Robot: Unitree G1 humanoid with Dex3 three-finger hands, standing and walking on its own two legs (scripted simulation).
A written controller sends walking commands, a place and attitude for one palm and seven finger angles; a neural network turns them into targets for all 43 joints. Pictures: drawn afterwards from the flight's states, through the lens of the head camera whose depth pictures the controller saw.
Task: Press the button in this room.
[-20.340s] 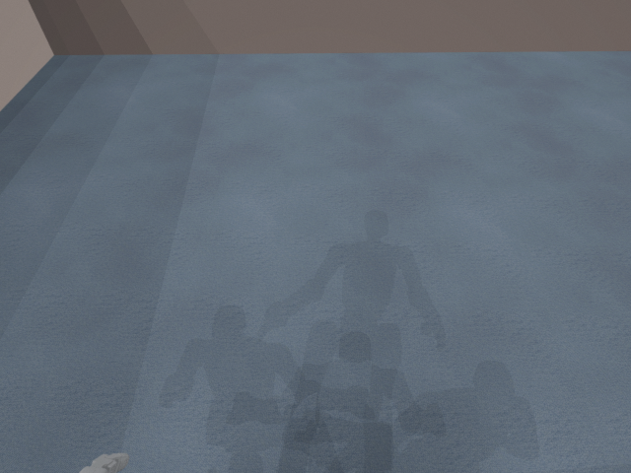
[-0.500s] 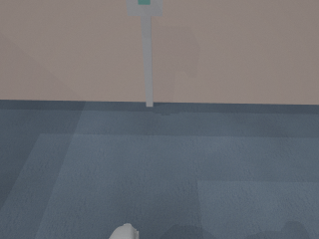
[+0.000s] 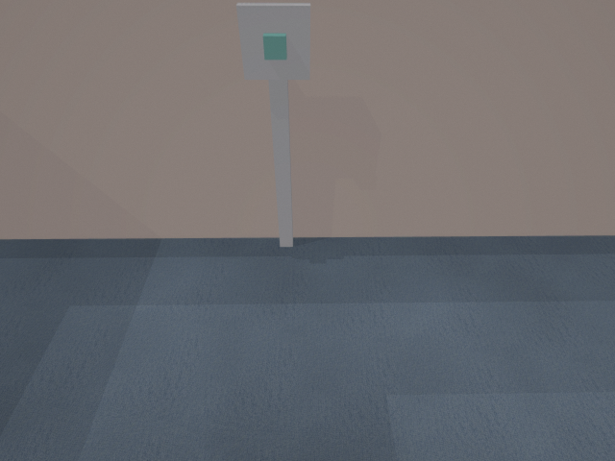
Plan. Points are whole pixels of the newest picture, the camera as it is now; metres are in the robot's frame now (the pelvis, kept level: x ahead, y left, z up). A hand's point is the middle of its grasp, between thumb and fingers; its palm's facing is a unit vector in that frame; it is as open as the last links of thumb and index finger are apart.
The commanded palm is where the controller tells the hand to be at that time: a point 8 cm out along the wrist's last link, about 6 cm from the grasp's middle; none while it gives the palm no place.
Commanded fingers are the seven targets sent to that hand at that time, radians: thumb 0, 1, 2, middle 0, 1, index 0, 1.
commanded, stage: stand and wait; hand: left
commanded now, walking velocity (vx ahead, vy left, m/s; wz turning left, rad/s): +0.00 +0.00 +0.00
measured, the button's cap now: (275, 46) +1.15 +0.17 +0.12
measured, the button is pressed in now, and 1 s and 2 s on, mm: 0 0 0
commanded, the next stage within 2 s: look at it before walking up in 0.38 s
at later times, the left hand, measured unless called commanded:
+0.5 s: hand out of the picture -0.01 +0.13 -0.17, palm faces +0.03 -0.99 -0.15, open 7.4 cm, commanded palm none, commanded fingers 0.00 0.90 0.90 -0.20 -0.30 -0.20 -0.30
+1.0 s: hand out of the picture +0.00 +0.14 -0.17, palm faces +0.04 -0.99 -0.16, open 7.4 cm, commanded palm none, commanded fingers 0.00 0.90 0.90 -0.20 -0.30 -0.20 -0.30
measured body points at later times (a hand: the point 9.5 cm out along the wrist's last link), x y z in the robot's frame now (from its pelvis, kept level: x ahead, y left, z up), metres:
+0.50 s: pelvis +0.01 -0.02 +0.00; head +0.02 -0.02 +0.45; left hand -0.01 +0.18 -0.16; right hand -0.03 -0.21 -0.16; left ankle +0.04 +0.10 -0.74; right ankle -0.01 -0.13 -0.74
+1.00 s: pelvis +0.03 -0.02 +0.00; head +0.04 -0.02 +0.45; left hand +0.00 +0.19 -0.16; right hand +0.02 -0.23 -0.16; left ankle +0.04 +0.10 -0.74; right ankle -0.01 -0.13 -0.74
